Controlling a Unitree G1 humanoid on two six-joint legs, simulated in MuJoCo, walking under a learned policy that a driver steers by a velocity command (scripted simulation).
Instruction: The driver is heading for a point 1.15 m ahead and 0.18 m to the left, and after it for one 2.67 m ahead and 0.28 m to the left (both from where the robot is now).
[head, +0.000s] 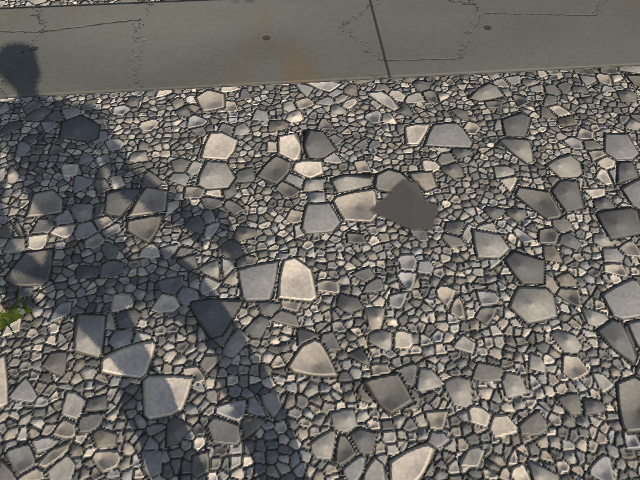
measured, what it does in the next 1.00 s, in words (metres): walks ahead, turning left: right foot, then left foot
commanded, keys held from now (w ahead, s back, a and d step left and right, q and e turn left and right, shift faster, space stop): no key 0.12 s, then q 0.08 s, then w+q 0.52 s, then w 0.04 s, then w+e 0.24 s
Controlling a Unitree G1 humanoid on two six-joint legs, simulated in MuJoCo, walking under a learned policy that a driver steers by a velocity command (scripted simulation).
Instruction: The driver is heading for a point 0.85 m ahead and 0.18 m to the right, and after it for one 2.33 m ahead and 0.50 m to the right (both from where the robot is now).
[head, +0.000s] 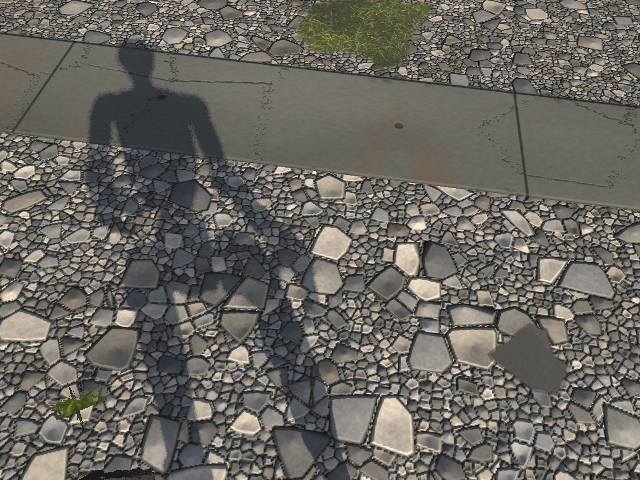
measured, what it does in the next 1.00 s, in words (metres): walks ahead, turning right: right foot, then left foot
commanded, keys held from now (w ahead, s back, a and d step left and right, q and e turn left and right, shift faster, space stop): w+e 0.58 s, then w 0.42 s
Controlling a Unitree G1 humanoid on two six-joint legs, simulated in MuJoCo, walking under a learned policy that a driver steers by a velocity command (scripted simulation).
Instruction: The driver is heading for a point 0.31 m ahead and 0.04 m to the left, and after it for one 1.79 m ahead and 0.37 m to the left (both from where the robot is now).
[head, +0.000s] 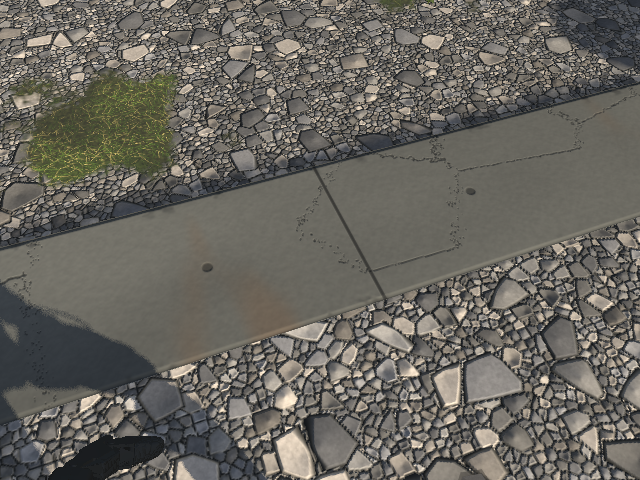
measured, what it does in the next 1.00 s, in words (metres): walks ahead, turning left: right foot, then left foot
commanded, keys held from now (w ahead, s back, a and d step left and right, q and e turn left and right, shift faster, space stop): w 0.06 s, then w+q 0.70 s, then w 0.16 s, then w+e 0.08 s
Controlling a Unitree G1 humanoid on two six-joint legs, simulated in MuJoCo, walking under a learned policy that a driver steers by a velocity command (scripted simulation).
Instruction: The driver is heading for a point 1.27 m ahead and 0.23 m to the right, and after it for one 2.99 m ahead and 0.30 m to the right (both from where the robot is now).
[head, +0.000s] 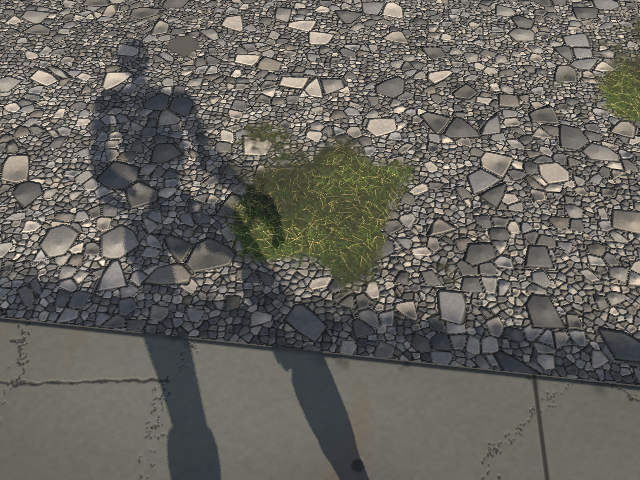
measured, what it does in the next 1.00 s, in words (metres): walks ahead: right foot, then left foot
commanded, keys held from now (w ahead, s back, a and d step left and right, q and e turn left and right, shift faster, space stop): w+e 0.28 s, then e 0.18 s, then no key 0.16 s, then q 0.38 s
